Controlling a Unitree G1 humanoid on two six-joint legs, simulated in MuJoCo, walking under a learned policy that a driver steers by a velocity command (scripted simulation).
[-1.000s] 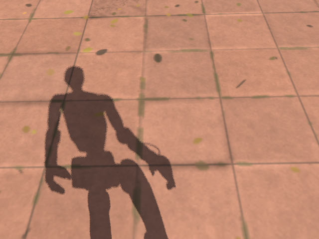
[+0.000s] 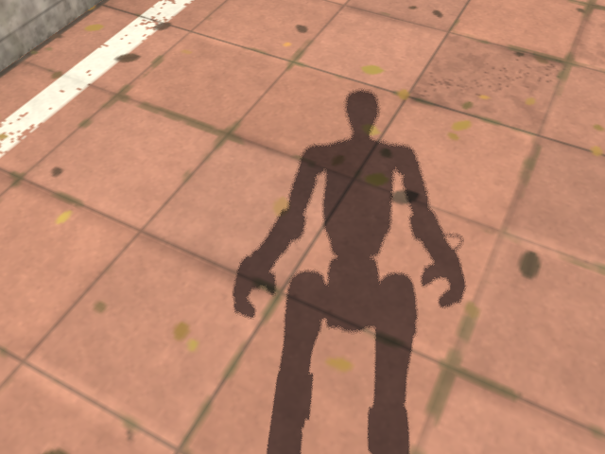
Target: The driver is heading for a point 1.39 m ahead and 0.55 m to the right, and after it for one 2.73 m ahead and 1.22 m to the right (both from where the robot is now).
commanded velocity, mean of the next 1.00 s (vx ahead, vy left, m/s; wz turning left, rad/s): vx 0.50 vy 0.00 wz -0.48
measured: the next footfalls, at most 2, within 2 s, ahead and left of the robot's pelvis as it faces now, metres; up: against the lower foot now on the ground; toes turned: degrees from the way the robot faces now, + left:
left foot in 0.28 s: +0.29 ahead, +0.14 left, +0.00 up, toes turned -11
right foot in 0.78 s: +0.48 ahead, -0.20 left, +0.00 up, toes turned -28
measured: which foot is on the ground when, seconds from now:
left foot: up 0.00-0.26, down 0.28-0.76, up 0.78-1.00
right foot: down 0.00-0.28, up 0.30-0.76, down 0.78-1.00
